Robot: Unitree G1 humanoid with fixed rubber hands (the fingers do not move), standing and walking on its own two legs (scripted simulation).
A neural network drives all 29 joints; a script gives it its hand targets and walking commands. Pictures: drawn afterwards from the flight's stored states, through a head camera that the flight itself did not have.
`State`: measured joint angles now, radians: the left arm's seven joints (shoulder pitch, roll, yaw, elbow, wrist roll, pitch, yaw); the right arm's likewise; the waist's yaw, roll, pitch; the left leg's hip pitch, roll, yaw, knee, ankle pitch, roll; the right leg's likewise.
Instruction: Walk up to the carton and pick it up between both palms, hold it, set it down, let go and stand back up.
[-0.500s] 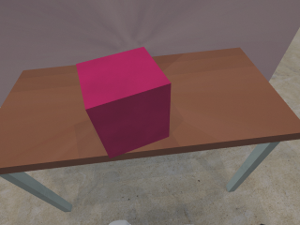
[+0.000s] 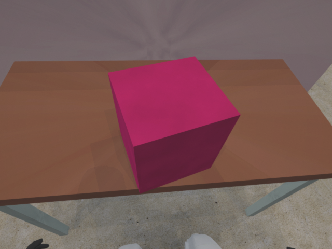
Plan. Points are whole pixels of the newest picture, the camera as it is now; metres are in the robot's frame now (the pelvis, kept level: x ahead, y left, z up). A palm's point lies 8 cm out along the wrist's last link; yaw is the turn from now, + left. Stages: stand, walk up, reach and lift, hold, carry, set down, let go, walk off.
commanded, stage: walk up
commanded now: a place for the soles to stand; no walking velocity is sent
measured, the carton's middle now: (166, 127) +0.38 +0.00 +0.07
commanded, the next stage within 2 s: none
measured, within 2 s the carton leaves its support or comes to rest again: neither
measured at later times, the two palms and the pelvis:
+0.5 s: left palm out of the picture +0.07 +0.31 -0.08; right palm out of the picture +0.03 -0.34 -0.11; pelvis -0.04 -0.02 -0.01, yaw +0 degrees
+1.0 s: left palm out of the picture +0.11 +0.31 -0.09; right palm out of the picture +0.08 -0.34 -0.11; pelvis +0.00 -0.02 -0.01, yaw +1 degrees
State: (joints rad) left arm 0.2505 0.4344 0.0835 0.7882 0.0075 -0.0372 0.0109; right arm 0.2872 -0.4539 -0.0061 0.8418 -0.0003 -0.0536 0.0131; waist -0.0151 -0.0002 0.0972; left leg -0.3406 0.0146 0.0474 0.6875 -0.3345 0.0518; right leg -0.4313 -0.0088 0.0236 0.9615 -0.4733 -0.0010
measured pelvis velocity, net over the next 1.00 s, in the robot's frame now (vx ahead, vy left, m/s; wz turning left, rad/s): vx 0.00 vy -0.02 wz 0.01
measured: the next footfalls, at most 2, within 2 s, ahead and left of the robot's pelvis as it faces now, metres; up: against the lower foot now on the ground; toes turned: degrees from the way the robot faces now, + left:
right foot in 0.18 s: -0.04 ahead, -0.11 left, +0.00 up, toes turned +2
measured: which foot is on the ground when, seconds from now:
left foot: down 0.00-1.00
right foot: up 0.00-0.16, down 0.18-1.00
